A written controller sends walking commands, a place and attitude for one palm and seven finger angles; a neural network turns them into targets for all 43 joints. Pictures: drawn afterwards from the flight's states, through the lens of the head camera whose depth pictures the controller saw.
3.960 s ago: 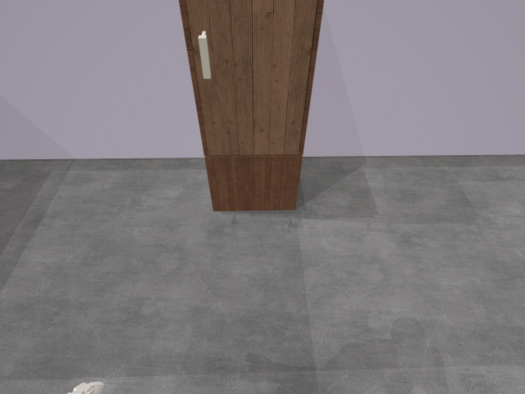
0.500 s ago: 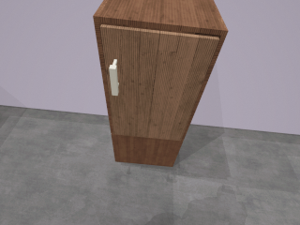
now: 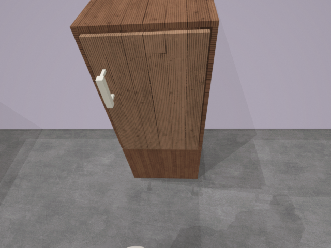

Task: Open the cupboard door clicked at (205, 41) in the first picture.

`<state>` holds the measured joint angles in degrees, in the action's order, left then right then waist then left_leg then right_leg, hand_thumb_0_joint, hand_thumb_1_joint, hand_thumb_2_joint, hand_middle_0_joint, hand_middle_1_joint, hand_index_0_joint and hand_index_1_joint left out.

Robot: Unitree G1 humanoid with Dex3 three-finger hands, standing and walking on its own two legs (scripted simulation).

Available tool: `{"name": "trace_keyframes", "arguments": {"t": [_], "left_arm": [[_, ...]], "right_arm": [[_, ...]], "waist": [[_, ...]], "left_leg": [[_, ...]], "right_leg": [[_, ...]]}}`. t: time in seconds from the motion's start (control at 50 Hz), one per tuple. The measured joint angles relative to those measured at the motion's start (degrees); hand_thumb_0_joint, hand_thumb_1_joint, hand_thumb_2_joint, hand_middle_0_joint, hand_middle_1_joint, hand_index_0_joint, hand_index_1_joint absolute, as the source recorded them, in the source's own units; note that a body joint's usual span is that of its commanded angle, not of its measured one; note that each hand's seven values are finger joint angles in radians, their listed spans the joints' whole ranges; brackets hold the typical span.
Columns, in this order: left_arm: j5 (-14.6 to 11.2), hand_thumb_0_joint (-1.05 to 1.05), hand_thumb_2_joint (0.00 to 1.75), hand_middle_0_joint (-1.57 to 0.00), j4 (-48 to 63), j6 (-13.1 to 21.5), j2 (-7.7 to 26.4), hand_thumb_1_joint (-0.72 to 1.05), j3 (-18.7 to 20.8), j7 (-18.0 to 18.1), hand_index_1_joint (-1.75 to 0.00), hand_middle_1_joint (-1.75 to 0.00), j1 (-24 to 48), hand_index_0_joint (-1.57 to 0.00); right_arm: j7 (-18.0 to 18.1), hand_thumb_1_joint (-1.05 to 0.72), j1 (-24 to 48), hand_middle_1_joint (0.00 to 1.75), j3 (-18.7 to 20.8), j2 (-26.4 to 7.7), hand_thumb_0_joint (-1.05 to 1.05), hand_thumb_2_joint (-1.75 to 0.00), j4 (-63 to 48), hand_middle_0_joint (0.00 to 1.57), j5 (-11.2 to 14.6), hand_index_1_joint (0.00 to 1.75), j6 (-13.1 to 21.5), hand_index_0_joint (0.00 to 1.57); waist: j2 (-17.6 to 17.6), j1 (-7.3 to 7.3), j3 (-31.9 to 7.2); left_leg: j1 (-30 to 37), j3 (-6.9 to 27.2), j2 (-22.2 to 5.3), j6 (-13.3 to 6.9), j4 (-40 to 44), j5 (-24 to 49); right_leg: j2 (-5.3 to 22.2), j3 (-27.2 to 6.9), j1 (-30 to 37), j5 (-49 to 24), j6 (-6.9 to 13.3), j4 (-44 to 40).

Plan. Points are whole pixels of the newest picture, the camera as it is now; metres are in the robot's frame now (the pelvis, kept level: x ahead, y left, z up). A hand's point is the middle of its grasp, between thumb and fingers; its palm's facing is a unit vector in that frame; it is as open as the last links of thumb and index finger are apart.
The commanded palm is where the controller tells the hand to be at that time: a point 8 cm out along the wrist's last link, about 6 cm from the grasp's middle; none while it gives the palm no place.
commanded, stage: come to a stop and stand still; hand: left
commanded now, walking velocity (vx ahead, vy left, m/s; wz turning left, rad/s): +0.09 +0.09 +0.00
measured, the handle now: (107, 89) +0.58 +0.24 +0.04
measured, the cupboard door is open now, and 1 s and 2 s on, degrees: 0 0 0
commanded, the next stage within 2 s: look again from close up in 0.40 s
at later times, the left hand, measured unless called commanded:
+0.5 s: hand out of the picture -0.04 +0.19 -0.18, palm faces +0.05 -0.98 -0.19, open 7.4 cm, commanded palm none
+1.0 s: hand out of the picture +0.02 +0.19 -0.17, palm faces +0.04 -0.97 -0.24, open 7.3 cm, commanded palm none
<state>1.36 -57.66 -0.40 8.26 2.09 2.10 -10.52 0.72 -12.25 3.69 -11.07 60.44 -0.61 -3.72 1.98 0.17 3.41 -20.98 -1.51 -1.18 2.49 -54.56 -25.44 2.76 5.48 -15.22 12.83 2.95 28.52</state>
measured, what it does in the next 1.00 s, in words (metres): steps on the spot: left foot, then right foot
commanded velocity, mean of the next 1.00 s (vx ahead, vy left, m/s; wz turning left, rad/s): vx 0.03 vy -0.02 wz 0.00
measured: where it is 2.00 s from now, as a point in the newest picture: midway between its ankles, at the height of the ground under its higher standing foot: outside the picture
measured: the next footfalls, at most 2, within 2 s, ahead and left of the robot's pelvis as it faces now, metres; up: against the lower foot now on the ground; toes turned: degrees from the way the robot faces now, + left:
left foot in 0.24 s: -0.01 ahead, +0.16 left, +0.00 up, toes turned +3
right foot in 0.48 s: +0.08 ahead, -0.06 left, +0.00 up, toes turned -2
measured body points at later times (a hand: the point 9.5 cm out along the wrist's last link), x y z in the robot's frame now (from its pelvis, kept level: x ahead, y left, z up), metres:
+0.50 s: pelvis -0.02 +0.02 +0.00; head +0.00 +0.02 +0.45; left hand -0.04 +0.25 -0.16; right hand -0.03 -0.19 -0.17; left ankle -0.05 +0.16 -0.74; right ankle -0.02 -0.08 -0.74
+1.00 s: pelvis +0.00 +0.01 -0.01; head +0.01 -0.01 +0.44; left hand +0.02 +0.24 -0.16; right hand +0.00 -0.21 -0.17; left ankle -0.05 +0.16 -0.74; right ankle -0.02 -0.08 -0.74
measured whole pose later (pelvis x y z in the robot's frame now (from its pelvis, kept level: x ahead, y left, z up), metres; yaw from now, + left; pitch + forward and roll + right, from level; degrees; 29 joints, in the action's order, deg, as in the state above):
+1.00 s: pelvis +0.00 +0.01 -0.01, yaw +1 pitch +0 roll +1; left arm 0.6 -62.9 1.7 8.9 0.7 2.1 -14.2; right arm 2.0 -16.3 -0.4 -8.9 63.0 -0.8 1.0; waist 1.6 0.4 1.3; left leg -7.8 -1.0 -3.0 2.9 -27.4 -19.2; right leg -0.4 4.3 -11.9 18.7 2.7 30.7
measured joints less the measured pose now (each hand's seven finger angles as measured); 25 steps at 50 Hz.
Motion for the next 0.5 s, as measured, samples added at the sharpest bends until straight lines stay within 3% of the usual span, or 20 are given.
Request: {"name": "trace_keyframes", "arguments": {"t": [0.16, 0.24, 0.3, 0.4, 0.46, 0.5], "left_arm": [[0.3, 0.00, 0.90, -0.21, -0.7, -0.2, 1.4, 0.91, 0.7, -0.6, -0.30, -0.30, -2.2, -0.20], [-0.3, 0.00, 0.90, -0.21, -2.8, -1.2, 2.2, 0.90, 0.8, -0.8, -0.30, -0.30, -4.1, -0.20], [-0.2, 0.00, 0.90, -0.21, -4.5, -1.9, 3.3, 0.91, 0.9, -1.2, -0.30, -0.30, -5.2, -0.20], [0.0, 0.01, 0.90, -0.20, -5.9, -1.4, 3.0, 0.91, 0.3, -1.9, -0.30, -0.30, -6.8, -0.20], [-0.4, 0.01, 0.90, -0.20, -6.4, -0.5, 2.1, 0.91, -0.2, -1.9, -0.30, -0.30, -7.2, -0.20], [-0.6, 0.00, 0.90, -0.20, -7.4, 0.3, 0.8, 0.91, -0.7, -1.5, -0.30, -0.30, -6.7, -0.20]], "right_arm": [[-0.4, -0.91, 0.2, 0.30, -0.6, -0.5, 0.01, -0.90, -1.0, 0.20, 0.0, 0.30, 1.0, 0.19], [0.0, -0.91, -1.0, 0.30, -1.4, -0.4, 0.01, -0.90, -1.0, 0.20, -0.2, 0.30, 2.9, 0.19], [0.3, -0.91, -2.7, 0.30, -2.3, 1.5, 0.01, -0.90, 0.1, 0.20, -0.6, 0.30, 3.2, 0.19], [1.0, -0.91, -5.2, 0.30, -3.4, 3.7, 0.01, -0.90, 2.3, 0.20, -0.5, 0.30, 3.4, 0.20], [1.2, -0.91, -5.5, 0.30, -3.5, 4.5, 0.01, -0.90, 3.2, 0.20, -0.3, 0.30, 3.8, 0.20], [1.3, -0.91, -5.2, 0.30, -3.4, 4.3, 0.01, -0.90, 4.0, 0.20, 0.1, 0.30, 4.1, 0.20]], "waist": [[-1.7, -2.13, -1.0], [-1.4, -1.79, -2.7], [-3.7, -1.33, -3.5], [-4.6, -0.87, -4.2], [-4.7, -0.65, -3.4], [-3.1, -0.44, -2.3]], "left_leg": [[6.1, -0.3, -0.7, -0.8, 15.0, 1.5], [11.6, 0.1, -1.2, -2.1, 28.8, 7.0], [12.1, 0.1, -0.3, -1.7, 29.4, 9.4], [13.8, 0.2, 0.4, -1.7, 33.6, 11.5], [13.5, -0.4, 0.9, -1.2, 32.7, 10.9], [13.0, -0.4, 0.0, -0.7, 30.5, 9.5]], "right_leg": [[0.5, 0.1, -1.0, -3.2, -0.6, -2.6], [-0.6, 0.8, -2.7, -3.0, -1.8, -0.8], [-0.2, -0.4, -3.0, 2.8, -2.7, 2.4], [-0.7, -2.1, -2.6, 8.0, -3.0, 9.6], [-0.5, -2.4, 0.9, 4.5, -3.3, 2.5], [-1.5, -2.2, 2.5, 1.6, -2.1, -0.3]]}}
